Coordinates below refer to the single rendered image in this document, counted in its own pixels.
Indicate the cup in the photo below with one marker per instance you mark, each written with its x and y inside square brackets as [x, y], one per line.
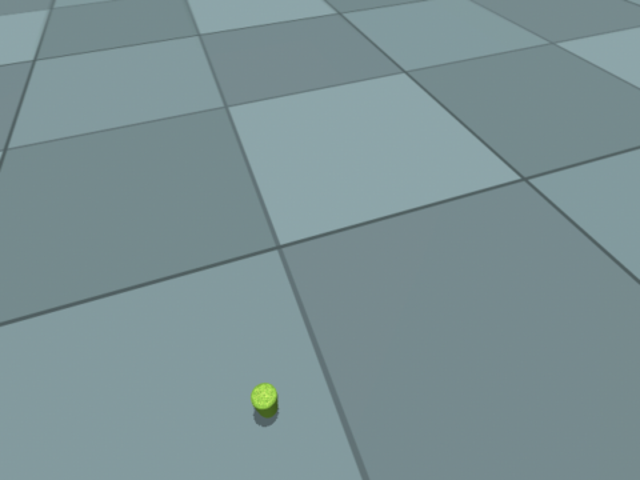
[264, 399]

